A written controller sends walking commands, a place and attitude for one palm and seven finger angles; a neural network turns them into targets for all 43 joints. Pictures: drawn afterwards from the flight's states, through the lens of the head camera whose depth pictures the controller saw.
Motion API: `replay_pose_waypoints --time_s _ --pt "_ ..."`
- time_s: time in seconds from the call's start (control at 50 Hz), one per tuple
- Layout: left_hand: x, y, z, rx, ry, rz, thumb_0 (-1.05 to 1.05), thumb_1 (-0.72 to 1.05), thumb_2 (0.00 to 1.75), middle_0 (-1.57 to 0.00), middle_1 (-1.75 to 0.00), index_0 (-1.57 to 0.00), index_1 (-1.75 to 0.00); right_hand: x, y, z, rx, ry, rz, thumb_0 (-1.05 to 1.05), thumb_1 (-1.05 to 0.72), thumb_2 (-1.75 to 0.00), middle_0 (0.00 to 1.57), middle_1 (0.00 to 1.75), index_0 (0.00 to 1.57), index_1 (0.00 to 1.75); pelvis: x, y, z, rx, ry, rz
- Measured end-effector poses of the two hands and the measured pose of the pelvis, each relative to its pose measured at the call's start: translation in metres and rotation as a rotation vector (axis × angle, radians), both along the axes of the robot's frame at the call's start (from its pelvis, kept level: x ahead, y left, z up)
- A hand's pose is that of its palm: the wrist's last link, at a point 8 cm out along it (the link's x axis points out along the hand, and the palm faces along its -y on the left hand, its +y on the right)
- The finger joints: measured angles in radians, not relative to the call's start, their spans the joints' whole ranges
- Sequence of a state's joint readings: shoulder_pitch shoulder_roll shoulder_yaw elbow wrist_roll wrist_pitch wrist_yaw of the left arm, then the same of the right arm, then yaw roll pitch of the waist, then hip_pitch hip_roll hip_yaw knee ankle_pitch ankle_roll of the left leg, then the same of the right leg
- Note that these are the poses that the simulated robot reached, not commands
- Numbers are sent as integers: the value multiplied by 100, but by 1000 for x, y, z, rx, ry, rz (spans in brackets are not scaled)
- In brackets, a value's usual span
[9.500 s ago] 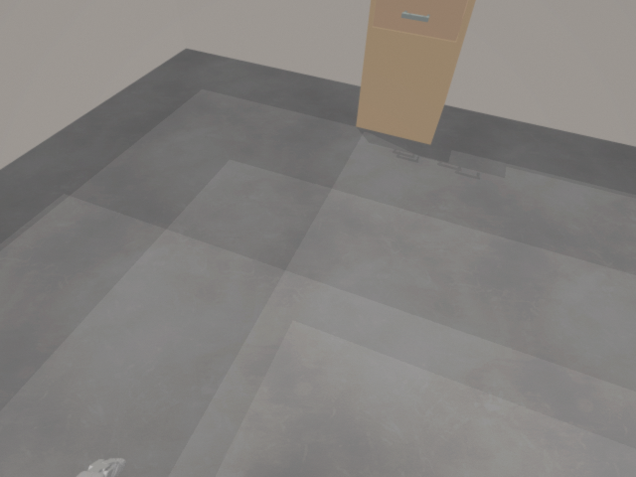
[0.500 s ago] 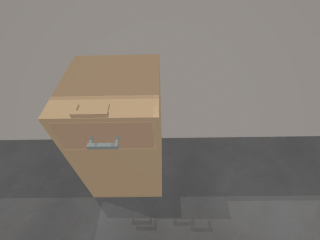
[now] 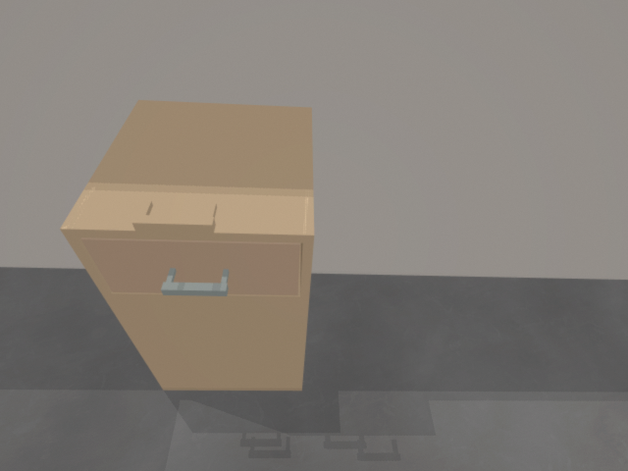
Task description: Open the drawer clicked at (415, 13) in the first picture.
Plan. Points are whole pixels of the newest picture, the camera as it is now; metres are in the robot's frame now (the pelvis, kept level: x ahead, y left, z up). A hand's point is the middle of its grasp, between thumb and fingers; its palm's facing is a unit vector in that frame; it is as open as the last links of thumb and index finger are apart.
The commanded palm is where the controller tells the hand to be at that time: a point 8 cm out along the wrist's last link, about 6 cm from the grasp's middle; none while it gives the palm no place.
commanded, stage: come to a stop and stand still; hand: left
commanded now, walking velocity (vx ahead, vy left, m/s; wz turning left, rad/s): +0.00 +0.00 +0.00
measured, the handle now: (197, 281) +0.46 +0.25 -0.13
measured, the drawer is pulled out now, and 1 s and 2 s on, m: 0.00 0.00 0.00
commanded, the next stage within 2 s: look again from close up in 0.74 s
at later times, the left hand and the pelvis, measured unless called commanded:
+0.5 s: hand out of the picture -0.05 +0.22 -0.17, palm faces +0.01 -0.98 -0.18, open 7.4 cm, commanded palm none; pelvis -0.02 +0.05 +0.01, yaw +0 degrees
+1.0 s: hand out of the picture -0.08 +0.20 -0.17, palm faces +0.03 -0.99 -0.16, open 7.4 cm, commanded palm none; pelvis -0.03 +0.04 +0.01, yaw +0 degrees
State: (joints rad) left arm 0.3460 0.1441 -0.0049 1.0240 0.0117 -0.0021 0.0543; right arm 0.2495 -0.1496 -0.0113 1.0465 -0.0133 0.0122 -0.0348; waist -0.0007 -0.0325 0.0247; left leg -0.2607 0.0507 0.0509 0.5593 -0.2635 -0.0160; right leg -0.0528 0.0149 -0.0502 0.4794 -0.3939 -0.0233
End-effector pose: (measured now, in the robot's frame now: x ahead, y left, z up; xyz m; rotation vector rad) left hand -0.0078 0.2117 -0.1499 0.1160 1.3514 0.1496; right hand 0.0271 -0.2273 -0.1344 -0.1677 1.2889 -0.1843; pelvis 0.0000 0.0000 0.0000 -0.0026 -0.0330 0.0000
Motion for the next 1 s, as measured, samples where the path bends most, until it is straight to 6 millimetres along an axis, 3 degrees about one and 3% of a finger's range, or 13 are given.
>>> replay_pose_waypoints --time_s 0.2,0.38,0.68,1.0 --pt "-4 42 7 38 -4 -12 0 91 90 -20 -30 -20 -30 -8 22 4 5 7 15 0 -92 -90 20 30 20 30 -10 25 4 -4 -1 0" --pt "-28 56 7 25 57 -14 0 91 90 -20 -30 -19 -30 -32 41 5 15 60 9 0 -92 -90 20 30 20 30 -19 43 7 -2 6 1" --pt "-67 52 8 -3 143 7 0 91 90 -20 -30 -20 -30 -55 57 3 32 106 -12 1 -91 -90 21 30 20 30 -25 53 8 3 13 2" --pt "-75 35 10 -10 148 18 0 91 90 -20 -30 -20 -30 -61 51 0 46 109 -23 1 -92 -90 20 30 20 30 -26 44 8 5 15 1"
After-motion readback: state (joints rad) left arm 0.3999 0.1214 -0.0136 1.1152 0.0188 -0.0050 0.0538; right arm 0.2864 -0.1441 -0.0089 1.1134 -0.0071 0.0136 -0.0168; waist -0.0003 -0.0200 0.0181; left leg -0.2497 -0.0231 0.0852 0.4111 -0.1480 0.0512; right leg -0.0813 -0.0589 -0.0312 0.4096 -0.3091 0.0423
